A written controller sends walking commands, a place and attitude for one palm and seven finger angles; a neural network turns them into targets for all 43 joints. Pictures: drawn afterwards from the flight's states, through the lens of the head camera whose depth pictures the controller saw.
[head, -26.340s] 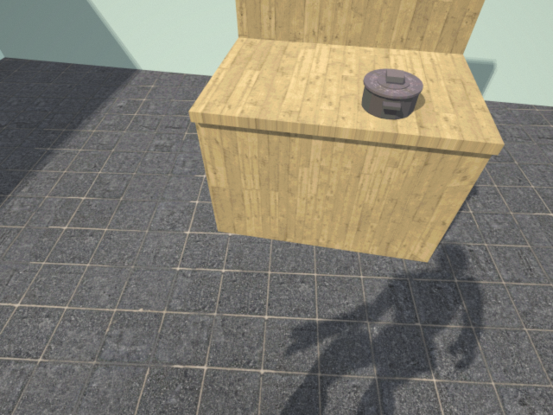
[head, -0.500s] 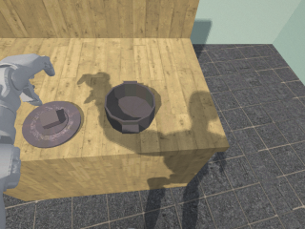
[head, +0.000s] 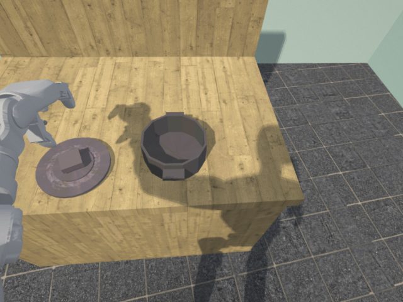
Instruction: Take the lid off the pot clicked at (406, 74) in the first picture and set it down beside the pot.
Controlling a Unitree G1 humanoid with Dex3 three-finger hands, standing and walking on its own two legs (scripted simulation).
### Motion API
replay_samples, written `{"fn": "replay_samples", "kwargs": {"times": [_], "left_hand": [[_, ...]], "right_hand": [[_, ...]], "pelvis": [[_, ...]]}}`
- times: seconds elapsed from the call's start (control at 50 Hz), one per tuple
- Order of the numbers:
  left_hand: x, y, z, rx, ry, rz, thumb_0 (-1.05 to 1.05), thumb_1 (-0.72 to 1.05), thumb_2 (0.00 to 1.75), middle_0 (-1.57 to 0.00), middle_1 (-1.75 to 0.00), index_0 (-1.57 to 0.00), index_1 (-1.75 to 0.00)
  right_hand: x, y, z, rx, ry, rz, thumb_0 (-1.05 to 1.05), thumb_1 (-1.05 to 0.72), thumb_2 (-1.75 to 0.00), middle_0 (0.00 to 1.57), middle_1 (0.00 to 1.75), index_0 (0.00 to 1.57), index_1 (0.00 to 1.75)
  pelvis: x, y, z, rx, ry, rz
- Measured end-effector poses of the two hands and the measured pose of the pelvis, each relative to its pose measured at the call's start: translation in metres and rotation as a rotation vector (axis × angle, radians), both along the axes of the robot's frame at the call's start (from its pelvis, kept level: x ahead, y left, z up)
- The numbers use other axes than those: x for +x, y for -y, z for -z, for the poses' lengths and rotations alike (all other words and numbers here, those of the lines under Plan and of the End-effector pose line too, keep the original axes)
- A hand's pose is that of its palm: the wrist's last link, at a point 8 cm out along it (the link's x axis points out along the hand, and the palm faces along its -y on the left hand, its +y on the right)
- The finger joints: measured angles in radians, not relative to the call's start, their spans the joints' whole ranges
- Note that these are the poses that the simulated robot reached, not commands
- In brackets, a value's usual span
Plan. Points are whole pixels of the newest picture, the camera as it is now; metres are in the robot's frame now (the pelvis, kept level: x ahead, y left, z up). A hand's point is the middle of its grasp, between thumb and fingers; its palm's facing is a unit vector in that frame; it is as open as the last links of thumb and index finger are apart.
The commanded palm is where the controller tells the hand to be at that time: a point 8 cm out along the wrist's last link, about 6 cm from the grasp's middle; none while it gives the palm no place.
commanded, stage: draw the hand back to the body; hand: left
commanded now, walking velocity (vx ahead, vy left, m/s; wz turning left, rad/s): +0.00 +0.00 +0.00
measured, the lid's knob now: (71, 160) +0.45 +0.34 -0.07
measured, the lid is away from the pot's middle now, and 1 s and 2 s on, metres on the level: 0.27 0.27 0.27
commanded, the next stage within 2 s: none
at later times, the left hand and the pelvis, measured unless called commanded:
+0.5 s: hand (69, 120) +0.40 +0.25 +0.14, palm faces +0.28 -0.89 -0.37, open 11.0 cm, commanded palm +0.34 +0.29 +0.17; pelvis +0.00 -0.02 +0.01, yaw +0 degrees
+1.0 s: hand (81, 143) +0.34 +0.20 +0.16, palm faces +0.42 -0.85 -0.32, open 8.8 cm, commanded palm +0.28 +0.24 +0.17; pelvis +0.02 -0.08 +0.01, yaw +0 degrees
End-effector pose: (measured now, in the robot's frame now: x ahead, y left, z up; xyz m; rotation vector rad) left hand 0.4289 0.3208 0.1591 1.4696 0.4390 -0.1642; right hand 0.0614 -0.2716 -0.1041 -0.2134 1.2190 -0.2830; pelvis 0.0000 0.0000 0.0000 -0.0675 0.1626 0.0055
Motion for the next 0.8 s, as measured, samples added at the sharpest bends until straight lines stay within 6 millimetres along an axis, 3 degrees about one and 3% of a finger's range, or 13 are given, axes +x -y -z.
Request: {"fn": "replay_samples", "kwargs": {"times": [0.28, 0.36, 0.42, 0.56, 0.8], "left_hand": [[-0.045, 0.008, -0.002, 0.013, 0.047, 0.0, 0.0, -0.01, 0.66, -0.37, -0.85, -0.37, -0.85], [-0.059, 0.015, -0.003, -0.578, 0.356, -0.102, 0.0, -0.01, 0.66, -0.37, -0.85, -0.37, -0.85], [-0.063, 0.025, 0.003, -0.864, 0.527, -0.179, 0.0, -0.01, 0.66, -0.37, -0.85, -0.37, -0.85], [-0.069, 0.034, -0.007, -1.073, 0.753, -0.257, 0.0, 0.04, 0.68, -0.36, -0.82, -0.36, -0.82], [-0.104, 0.054, -0.013, -1.036, 0.819, -0.29, 0.0, 0.27, 0.74, -0.31, -0.68, -0.31, -0.68]], "right_hand": [[0.048, -0.019, -0.006, 0.078, 0.135, -0.093, 0.0, -0.91, -0.9, 0.2, 0.3, 0.2, 0.3], [0.056, -0.026, -0.014, 0.064, 0.203, -0.14, 0.0, -0.91, -0.9, 0.2, 0.3, 0.2, 0.3], [0.059, -0.027, -0.021, 0.053, 0.236, -0.165, 0.0, -0.91, -0.9, 0.2, 0.3, 0.2, 0.3], [0.061, -0.01, -0.032, 0.028, 0.32, -0.149, 0.0, -0.9, -0.9, 0.2, 0.3, 0.21, 0.3], [0.07, 0.032, -0.019, 0.03, 0.299, -0.133, 0.01, -0.91, -0.9, 0.2, 0.3, 0.2, 0.3]], "pelvis": [[-0.011, 0.004, -0.004, 0.009, 0.056, -0.017], [-0.013, 0.008, -0.007, 0.019, 0.112, -0.009], [-0.01, 0.014, -0.008, 0.025, 0.133, -0.001], [0.0, 0.026, -0.011, 0.026, 0.163, 0.014], [0.018, 0.053, -0.011, 0.044, 0.168, 0.013]]}}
